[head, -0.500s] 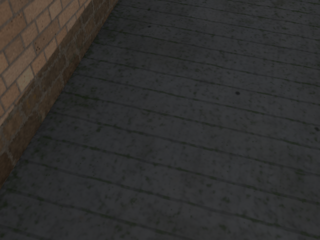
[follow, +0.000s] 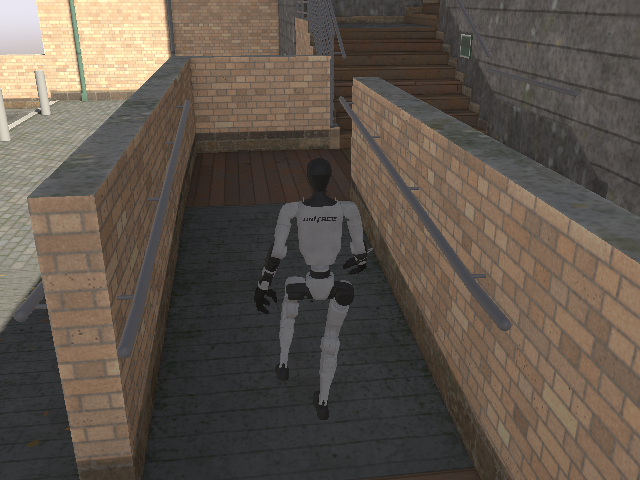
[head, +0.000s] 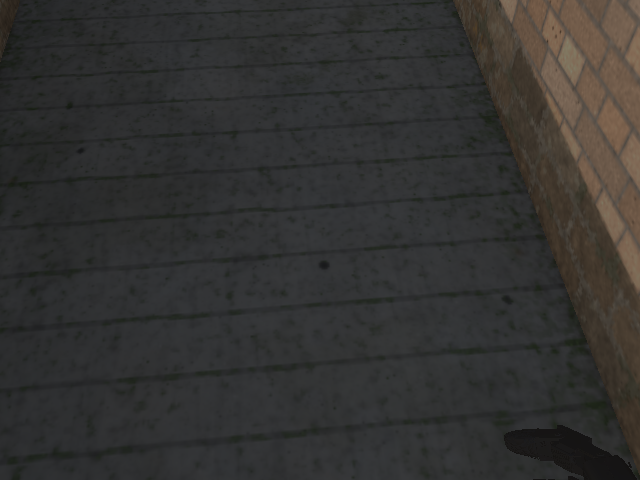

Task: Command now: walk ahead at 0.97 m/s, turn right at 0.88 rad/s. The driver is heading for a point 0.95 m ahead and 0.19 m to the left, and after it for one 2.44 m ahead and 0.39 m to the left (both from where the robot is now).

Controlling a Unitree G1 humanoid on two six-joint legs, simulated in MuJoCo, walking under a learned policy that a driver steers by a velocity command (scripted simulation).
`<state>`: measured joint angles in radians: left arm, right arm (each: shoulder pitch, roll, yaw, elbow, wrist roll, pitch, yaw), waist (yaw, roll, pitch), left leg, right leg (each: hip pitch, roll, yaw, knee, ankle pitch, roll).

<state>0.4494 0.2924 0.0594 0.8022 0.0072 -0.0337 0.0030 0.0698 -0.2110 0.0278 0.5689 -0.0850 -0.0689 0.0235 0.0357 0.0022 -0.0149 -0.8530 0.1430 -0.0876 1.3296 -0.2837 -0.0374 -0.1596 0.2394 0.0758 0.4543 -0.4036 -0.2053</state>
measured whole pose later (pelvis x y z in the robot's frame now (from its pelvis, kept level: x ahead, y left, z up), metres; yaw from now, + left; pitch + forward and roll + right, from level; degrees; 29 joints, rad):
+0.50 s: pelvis +0.47 -0.01 +0.05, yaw -6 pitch +3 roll +1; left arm -0.06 0.24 -0.03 0.54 0.04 -0.08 -0.05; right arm 0.58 -0.29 -0.07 0.91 -0.02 -0.10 0.02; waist -0.12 0.00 -0.01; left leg 0.04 -0.06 -0.07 0.19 -0.36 0.07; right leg -0.69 -0.06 0.03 0.77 -0.16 -0.04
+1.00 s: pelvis +0.94 +0.02 +0.03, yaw +19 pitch +2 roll -1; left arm 0.52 0.25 0.05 0.89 0.00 -0.08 0.02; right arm -0.02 -0.28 -0.03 0.57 -0.03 0.00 0.07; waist 0.04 0.05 0.02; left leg -0.73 -0.06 0.13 0.84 -0.22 0.20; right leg 0.21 -0.11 -0.28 0.58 -0.44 0.07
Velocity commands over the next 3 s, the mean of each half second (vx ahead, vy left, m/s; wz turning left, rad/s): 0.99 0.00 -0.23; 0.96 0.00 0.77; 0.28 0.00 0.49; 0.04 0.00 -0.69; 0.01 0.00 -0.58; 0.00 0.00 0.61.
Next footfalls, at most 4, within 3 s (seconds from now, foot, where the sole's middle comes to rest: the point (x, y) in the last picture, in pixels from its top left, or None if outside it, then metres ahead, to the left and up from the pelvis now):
0.20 left None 0.40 0.11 -0.72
0.56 right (431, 371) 0.71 -0.18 -0.70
1.00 left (303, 213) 1.13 0.11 -0.66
1.38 right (308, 127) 1.44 0.12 -0.64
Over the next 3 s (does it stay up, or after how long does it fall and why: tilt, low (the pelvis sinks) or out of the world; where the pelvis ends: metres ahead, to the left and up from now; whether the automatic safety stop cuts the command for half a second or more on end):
stays up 1.22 0.14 0.12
